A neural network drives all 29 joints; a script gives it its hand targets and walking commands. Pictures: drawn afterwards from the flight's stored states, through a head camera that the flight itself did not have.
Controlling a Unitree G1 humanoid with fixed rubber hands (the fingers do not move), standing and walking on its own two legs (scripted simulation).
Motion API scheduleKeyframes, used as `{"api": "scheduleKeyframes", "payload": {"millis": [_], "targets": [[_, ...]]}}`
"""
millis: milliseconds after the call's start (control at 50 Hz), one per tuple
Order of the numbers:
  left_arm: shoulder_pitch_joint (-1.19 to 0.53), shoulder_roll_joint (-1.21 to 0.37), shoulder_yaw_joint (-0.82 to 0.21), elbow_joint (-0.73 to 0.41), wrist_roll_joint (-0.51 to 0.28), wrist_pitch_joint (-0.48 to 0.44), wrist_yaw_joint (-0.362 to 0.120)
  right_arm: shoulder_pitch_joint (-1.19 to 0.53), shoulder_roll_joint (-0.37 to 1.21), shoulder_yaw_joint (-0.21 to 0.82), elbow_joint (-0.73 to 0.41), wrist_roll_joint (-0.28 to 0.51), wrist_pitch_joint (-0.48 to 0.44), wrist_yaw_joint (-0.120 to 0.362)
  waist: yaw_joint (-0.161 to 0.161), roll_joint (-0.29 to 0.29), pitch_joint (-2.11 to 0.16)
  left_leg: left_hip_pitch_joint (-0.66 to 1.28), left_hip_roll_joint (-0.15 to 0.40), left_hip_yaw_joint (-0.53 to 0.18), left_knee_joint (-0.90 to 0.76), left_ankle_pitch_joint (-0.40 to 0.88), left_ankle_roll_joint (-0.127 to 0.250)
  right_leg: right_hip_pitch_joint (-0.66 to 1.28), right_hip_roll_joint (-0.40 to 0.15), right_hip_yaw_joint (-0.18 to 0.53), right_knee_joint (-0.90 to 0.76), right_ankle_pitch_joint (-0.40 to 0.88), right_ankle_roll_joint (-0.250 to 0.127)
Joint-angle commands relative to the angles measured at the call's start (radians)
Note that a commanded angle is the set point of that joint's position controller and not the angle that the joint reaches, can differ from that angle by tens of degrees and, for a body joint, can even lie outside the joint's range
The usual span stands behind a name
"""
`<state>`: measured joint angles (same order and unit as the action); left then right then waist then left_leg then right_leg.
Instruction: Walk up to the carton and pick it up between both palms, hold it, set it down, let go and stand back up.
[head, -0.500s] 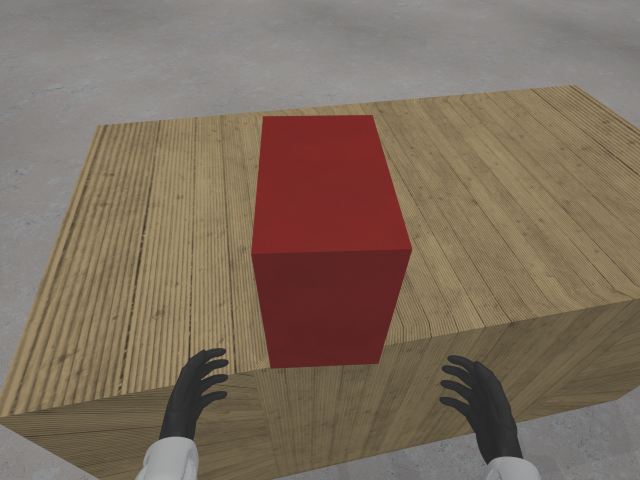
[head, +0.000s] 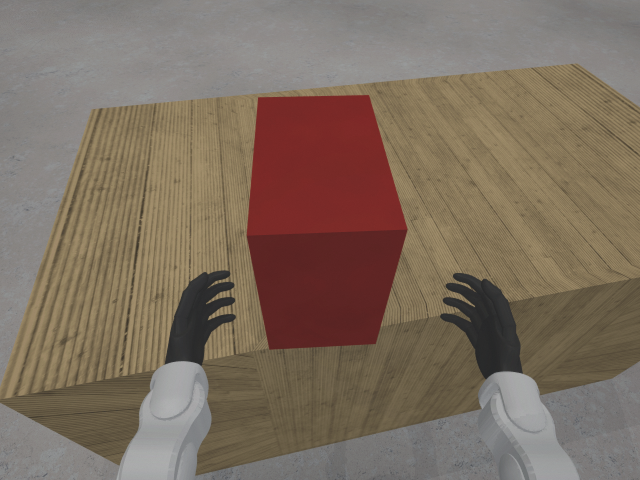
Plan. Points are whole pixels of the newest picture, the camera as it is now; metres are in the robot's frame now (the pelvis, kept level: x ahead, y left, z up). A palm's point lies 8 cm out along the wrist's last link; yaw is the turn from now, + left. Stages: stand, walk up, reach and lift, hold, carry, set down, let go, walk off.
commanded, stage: reach and lift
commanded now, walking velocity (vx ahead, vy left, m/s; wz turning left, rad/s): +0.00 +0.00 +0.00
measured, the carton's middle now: (318, 224) +0.44 +0.04 +0.05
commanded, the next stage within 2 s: none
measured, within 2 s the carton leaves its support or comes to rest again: neither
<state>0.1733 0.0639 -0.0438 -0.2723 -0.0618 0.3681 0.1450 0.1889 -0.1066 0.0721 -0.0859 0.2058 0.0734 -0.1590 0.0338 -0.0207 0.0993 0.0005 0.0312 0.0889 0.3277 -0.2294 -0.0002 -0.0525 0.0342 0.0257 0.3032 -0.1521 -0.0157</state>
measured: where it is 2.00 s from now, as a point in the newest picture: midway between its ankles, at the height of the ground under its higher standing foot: outside the picture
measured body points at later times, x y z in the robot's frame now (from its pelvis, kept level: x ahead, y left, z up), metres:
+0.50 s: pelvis -0.02 -0.03 +0.00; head -0.01 -0.01 +0.45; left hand +0.30 +0.17 +0.13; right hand +0.32 -0.15 +0.12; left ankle -0.02 +0.11 -0.75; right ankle +0.02 -0.11 -0.75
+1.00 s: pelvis -0.01 -0.01 +0.00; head +0.00 +0.00 +0.45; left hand +0.35 +0.18 +0.17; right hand +0.39 -0.12 +0.17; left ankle -0.02 +0.11 -0.75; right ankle +0.02 -0.11 -0.75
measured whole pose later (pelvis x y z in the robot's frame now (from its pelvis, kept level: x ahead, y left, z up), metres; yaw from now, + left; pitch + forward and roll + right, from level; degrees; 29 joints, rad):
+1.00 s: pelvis -0.01 -0.01 +0.00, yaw +2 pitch -2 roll +0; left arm -0.56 0.13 0.15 -0.11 -0.06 0.89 0.14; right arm -0.62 -0.17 0.13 0.23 0.43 0.43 -0.34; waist -0.01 -0.03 0.06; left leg -0.13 0.04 0.04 0.38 -0.22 -0.01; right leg -0.16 0.04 -0.02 0.34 -0.15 -0.03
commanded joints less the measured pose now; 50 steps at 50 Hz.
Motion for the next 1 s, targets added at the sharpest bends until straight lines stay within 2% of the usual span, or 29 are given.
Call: {"api": "scheduleKeyframes", "payload": {"millis": [0, 100, 140, 160, 220, 240, 300, 320, 340, 360, 400, 440, 460, 500, 520, 540, 560, 580, 600, 640, 680, 740, 780, 820, 840, 880, 920, 940, 980], "targets": [[-0.299, 0.036, 0.058, -0.209, -0.004, 0.082, -0.007, -0.293, -0.065, -0.017, -0.206, 0.023, 0.052, -0.033, 0.011, 0.037, -0.181, 0.03, 0.001, -0.022, -0.06, 0.186, -0.03, -0.013, -0.016, 0.013, -0.053, 0.125, 0.0], [-0.376, 0.04, 0.079, -0.195, -0.012, 0.134, -0.014, -0.413, -0.055, -0.008, -0.193, 0.026, 0.08, -0.055, 0.007, 0.021, -0.223, -0.006, 0.0, -0.015, -0.071, 0.157, -0.011, 0.002, -0.021, 0.013, -0.034, 0.116, 0.015], [-0.455, 0.039, 0.093, -0.113, -0.018, 0.164, -0.023, -0.491, -0.032, -0.009, -0.145, 0.021, 0.112, -0.066, -0.002, -0.012, -0.172, -0.055, -0.003, -0.007, -0.083, 0.096, 0.002, -0.003, -0.025, 0.016, -0.042, 0.085, 0.027], [-0.487, 0.048, 0.108, -0.179, -0.016, 0.183, -0.021, -0.499, -0.046, -0.018, -0.174, 0.02, 0.125, -0.071, -0.003, -0.011, -0.234, -0.043, -0.005, -0.004, -0.085, 0.108, -0.001, 0.013, -0.021, 0.01, -0.033, 0.111, 0.032], [-0.505, 0.042, 0.129, -0.184, 0.019, 0.253, -0.026, -0.527, -0.044, 0.012, -0.144, 0.053, 0.15, -0.086, 0.0, 0.015, -0.26, -0.024, -0.011, 0.002, -0.059, 0.18, -0.013, 0.055, -0.016, 0.006, -0.013, 0.183, 0.036], [-0.595, 0.055, 0.13, -0.163, 0.02, 0.267, -0.032, -0.603, -0.055, -0.013, -0.104, 0.05, 0.165, -0.094, -0.02, 0.018, -0.224, -0.046, -0.014, 0.008, -0.058, 0.136, -0.016, 0.034, -0.02, 0.001, -0.014, 0.153, 0.043], [-0.602, 0.05, 0.151, -0.183, 0.016, 0.291, -0.038, -0.644, -0.045, 0.002, -0.101, 0.055, 0.169, -0.116, -0.022, -0.008, -0.274, -0.045, -0.02, 0.004, -0.05, 0.168, -0.006, 0.083, -0.019, 0.002, 0.004, 0.226, 0.054], [-0.688, 0.076, 0.162, -0.172, 0.017, 0.304, -0.04, -0.723, -0.055, 0.007, -0.107, 0.057, 0.177, -0.124, -0.025, -0.003, -0.278, -0.072, -0.025, 0.008, -0.048, 0.142, 0.0, 0.088, -0.024, 0.005, 0.012, 0.24, 0.061], [-0.629, 0.068, 0.173, -0.17, 0.038, 0.314, -0.042, -0.675, -0.039, 0.012, -0.079, 0.067, 0.182, -0.126, -0.015, -0.023, -0.282, -0.069, -0.026, 0.009, -0.051, 0.168, 0.001, 0.121, -0.019, 0.005, 0.017, 0.281, 0.07], [-0.71, 0.093, 0.186, -0.186, 0.03, 0.323, -0.046, -0.735, -0.046, 0.02, -0.079, 0.081, 0.193, -0.131, -0.026, 0.002, -0.311, -0.077, -0.028, 0.012, -0.051, 0.152, 0.0, 0.134, -0.027, 0.013, 0.024, 0.291, 0.075], [-0.711, 0.085, 0.182, -0.196, 0.031, 0.347, -0.05, -0.756, -0.067, 0.015, -0.088, 0.094, 0.205, -0.143, -0.044, 0.008, -0.349, -0.051, -0.028, 0.006, -0.05, 0.161, -0.005, 0.147, -0.02, 0.004, 0.023, 0.299, 0.073], [-0.705, 0.084, 0.201, -0.174, 0.032, 0.363, -0.047, -0.762, -0.065, 0.021, -0.067, 0.111, 0.215, -0.15, -0.03, 0.01, -0.346, -0.058, -0.03, 0.0, -0.033, 0.19, -0.007, 0.142, -0.018, 0.007, 0.039, 0.323, 0.077], [-0.788, 0.119, 0.205, -0.208, 0.02, 0.373, -0.045, -0.858, -0.083, 0.017, -0.145, 0.121, 0.214, -0.154, -0.026, 0.003, -0.406, -0.073, -0.032, 0.003, -0.037, 0.158, -0.005, 0.155, -0.022, 0.01, 0.033, 0.304, 0.081], [-0.779, 0.091, 0.201, -0.087, 0.034, 0.395, -0.044, -0.846, -0.055, 0.022, -0.041, 0.12, 0.238, -0.149, -0.022, 0.016, -0.306, -0.116, -0.029, 0.001, -0.044, 0.099, 0.0, 0.103, -0.026, 0.004, 0.025, 0.207, 0.073], [-0.868, 0.123, 0.213, -0.17, 0.029, 0.404, -0.039, -0.91, -0.089, -0.004, -0.109, 0.124, 0.242, -0.15, -0.022, 0.03, -0.399, -0.09, -0.031, 0.01, -0.048, 0.11, -0.011, 0.119, -0.022, -0.002, 0.021, 0.214, 0.077], [-0.808, 0.113, 0.199, -0.102, 0.032, 0.413, -0.04, -0.865, -0.061, 0.016, -0.022, 0.132, 0.256, -0.148, -0.024, 0.03, -0.337, -0.092, -0.027, 0.005, -0.041, 0.11, -0.008, 0.089, -0.02, 0.001, 0.025, 0.183, 0.068], [-0.875, 0.115, 0.203, -0.107, 0.023, 0.41, -0.041, -0.919, -0.077, 0.001, -0.038, 0.132, 0.26, -0.149, -0.028, 0.02, -0.36, -0.102, -0.028, 0.004, -0.043, 0.095, -0.01, 0.09, -0.018, -0.004, 0.018, 0.166, 0.072], [-0.946, 0.124, 0.2, -0.117, 0.018, 0.417, -0.037, -0.983, -0.083, 0.006, -0.028, 0.144, 0.266, -0.147, -0.027, 0.051, -0.379, -0.108, -0.026, 0.0, -0.036, 0.104, -0.013, 0.088, -0.015, -0.008, 0.026, 0.165, 0.07], [-0.946, 0.108, 0.209, -0.045, 0.025, 0.424, -0.033, -0.992, -0.086, 0.0, 0.032, 0.143, 0.274, -0.15, -0.034, 0.041, -0.326, -0.119, -0.024, -0.006, -0.04, 0.08, -0.015, 0.071, -0.017, -0.004, 0.016, 0.132, 0.065], [-0.998, 0.13, 0.205, -0.075, 0.029, 0.44, -0.033, -1.032, -0.105, -0.01, 0.03, 0.152, 0.281, -0.155, -0.048, 0.054, -0.349, -0.086, -0.029, -0.003, -0.029, 0.098, -0.019, 0.067, -0.013, -0.014, 0.018, 0.165, 0.068], [-0.996, 0.129, 0.211, -0.088, 0.028, 0.446, -0.029, -1.042, -0.104, 0.011, 0.029, 0.181, 0.286, -0.162, -0.04, 0.051, -0.391, -0.093, -0.031, -0.009, -0.021, 0.138, -0.023, 0.103, -0.014, -0.011, 0.03, 0.234, 0.079], [-1.073, 0.15, 0.22, 0.041, 0.023, 0.449, -0.035, -1.149, -0.123, 0.006, 0.1, 0.182, 0.299, -0.169, -0.045, 0.021, -0.362, -0.122, -0.03, -0.011, -0.028, 0.092, -0.011, 0.092, -0.008, -0.021, 0.024, 0.189, 0.079], [-1.058, 0.158, 0.235, 0.008, 0.026, 0.457, -0.018, -1.136, -0.124, 0.006, 0.08, 0.186, 0.303, -0.177, -0.034, 0.007, -0.396, -0.108, -0.028, -0.008, -0.031, 0.121, -0.012, 0.113, -0.007, -0.015, 0.025, 0.21, 0.085], [-1.1, 0.154, 0.205, 0.009, 0.02, 0.472, -0.014, -1.169, -0.132, 0.007, 0.12, 0.2, 0.311, -0.178, -0.044, 0.037, -0.402, -0.09, -0.035, -0.017, -0.019, 0.156, -0.023, 0.093, 0.002, -0.027, 0.028, 0.239, 0.074], [-1.103, 0.155, 0.212, -0.098, 0.021, 0.479, -0.008, -1.178, -0.158, 0.002, 0.059, 0.214, 0.306, -0.177, -0.041, 0.077, -0.5, -0.043, -0.034, -0.013, -0.005, 0.225, -0.033, 0.123, 0.01, -0.04, 0.037, 0.284, 0.072], [-1.189, 0.155, 0.177, -0.024, 0.0, 0.491, -0.006, -1.251, -0.161, -0.002, 0.134, 0.224, 0.317, -0.18, -0.063, 0.087, -0.449, -0.047, -0.028, -0.032, 0.018, 0.227, -0.04, 0.062, 0.014, -0.052, 0.032, 0.246, 0.06], [-1.178, 0.16, 0.201, -0.001, 0.002, 0.488, 0.0, -1.255, -0.165, 0.0, 0.158, 0.227, 0.317, -0.178, -0.047, 0.089, -0.496, -0.048, -0.03, -0.028, 0.025, 0.25, -0.04, 0.066, 0.016, -0.053, 0.037, 0.264, 0.06], [-1.187, 0.163, 0.208, -0.025, -0.006, 0.488, 0.007, -1.274, -0.186, -0.017, 0.116, 0.222, 0.313, -0.185, -0.049, 0.064, -0.537, -0.04, -0.026, -0.028, 0.022, 0.25, -0.041, 0.078, 0.022, -0.054, 0.039, 0.271, 0.066], [-1.201, 0.159, 0.19, 0.046, -0.007, 0.505, 0.011, -1.297, -0.171, -0.005, 0.182, 0.226, 0.327, -0.194, -0.057, 0.062, -0.491, -0.061, -0.028, -0.037, 0.025, 0.245, -0.037, 0.069, 0.02, -0.051, 0.041, 0.281, 0.064]]}}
